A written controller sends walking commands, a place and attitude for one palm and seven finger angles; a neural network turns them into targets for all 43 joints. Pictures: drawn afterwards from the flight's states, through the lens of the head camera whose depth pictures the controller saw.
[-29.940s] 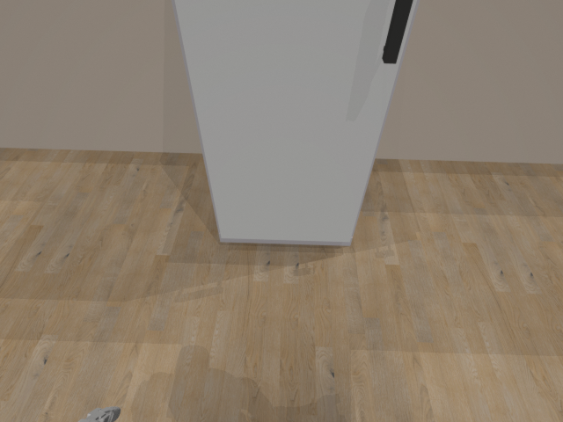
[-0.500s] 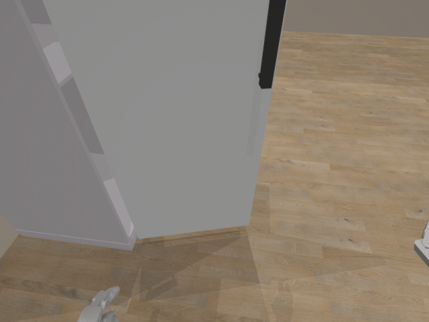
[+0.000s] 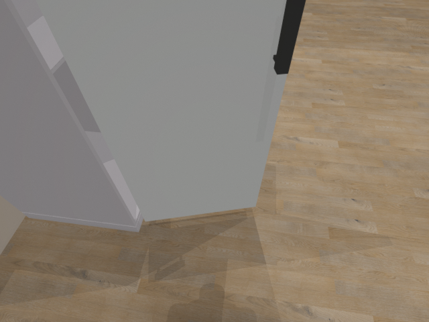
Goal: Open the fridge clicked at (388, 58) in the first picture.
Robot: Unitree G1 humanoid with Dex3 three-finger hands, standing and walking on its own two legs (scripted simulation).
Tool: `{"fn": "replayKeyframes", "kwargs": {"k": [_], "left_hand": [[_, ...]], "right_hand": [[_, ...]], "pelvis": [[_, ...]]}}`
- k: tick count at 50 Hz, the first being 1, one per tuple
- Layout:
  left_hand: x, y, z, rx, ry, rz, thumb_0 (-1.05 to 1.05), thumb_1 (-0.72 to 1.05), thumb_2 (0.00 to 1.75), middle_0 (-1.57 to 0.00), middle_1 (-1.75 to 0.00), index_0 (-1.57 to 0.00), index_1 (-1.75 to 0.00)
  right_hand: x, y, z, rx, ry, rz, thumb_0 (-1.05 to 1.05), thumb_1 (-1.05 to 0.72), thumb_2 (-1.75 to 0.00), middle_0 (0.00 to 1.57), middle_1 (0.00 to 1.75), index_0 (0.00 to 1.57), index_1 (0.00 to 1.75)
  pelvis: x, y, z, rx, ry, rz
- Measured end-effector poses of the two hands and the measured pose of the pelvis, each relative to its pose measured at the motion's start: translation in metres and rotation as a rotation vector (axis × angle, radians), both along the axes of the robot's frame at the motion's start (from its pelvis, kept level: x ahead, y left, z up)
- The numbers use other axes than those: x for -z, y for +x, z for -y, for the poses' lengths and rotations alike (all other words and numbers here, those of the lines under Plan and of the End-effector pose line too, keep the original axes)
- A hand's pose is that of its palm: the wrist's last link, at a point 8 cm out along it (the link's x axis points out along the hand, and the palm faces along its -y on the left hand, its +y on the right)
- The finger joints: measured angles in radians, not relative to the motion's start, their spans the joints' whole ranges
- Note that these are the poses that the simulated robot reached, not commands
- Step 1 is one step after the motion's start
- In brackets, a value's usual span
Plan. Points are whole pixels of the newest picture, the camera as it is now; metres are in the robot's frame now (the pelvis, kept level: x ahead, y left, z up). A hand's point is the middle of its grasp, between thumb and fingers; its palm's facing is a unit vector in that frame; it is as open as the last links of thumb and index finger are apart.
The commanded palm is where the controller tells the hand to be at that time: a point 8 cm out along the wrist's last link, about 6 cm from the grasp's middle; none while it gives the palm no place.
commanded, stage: let the arm hang, fingers relaxed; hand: right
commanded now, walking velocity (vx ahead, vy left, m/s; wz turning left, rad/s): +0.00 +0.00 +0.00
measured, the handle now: (290, 2) +0.68 -0.11 +0.26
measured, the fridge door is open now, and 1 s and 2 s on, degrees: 74 74 74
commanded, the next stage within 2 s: look to check the result in 0.56 s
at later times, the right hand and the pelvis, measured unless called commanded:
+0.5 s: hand out of the picture +0.03 -0.17 -0.17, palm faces +0.00 +0.98 -0.18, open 7.3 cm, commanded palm none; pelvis +0.02 +0.00 +0.00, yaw +1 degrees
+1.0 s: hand out of the picture +0.05 -0.19 -0.17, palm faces +0.00 +0.98 -0.21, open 7.4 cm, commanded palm none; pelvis +0.02 +0.00 +0.01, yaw +1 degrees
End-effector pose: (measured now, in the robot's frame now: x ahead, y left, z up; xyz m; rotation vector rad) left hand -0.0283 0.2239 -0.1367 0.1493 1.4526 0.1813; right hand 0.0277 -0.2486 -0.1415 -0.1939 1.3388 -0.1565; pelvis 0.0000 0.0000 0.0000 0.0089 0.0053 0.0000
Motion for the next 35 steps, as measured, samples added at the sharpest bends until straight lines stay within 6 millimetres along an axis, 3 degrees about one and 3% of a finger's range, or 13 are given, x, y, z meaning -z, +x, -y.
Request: {"fn": "replayKeyframes", "kwargs": {"k": [9, 19, 35], "left_hand": [[0.008, 0.023, 0.018, -0.003, -0.055, 0.031, 0.00, 0.91, 0.90, -0.21, -0.30, -0.20, -0.30], [0.004, 0.044, 0.006, 0.000, -0.017, 0.074, 0.01, 0.92, 0.90, -0.20, -0.30, -0.20, -0.30], [0.003, 0.042, 0.006, -0.003, -0.017, 0.048, 0.00, 0.91, 0.90, -0.20, -0.30, -0.20, -0.30]], "right_hand": [[-0.006, -0.007, -0.002, 0.012, -0.012, -0.051, 0.00, -0.91, -0.90, 0.20, 0.30, 0.20, 0.30], [0.002, -0.001, -0.025, 0.012, 0.044, -0.049, 0.01, -0.92, -0.90, 0.20, 0.30, 0.20, 0.30], [0.001, 0.001, -0.024, 0.014, 0.044, -0.057, 0.01, -0.91, -0.90, 0.20, 0.30, 0.20, 0.30]], "pelvis": [[-0.004, 0.010, 0.003, -0.010, -0.008, 0.010], [-0.004, 0.016, 0.003, -0.018, -0.010, 0.018], [-0.005, 0.020, 0.001, -0.018, -0.007, 0.016]]}}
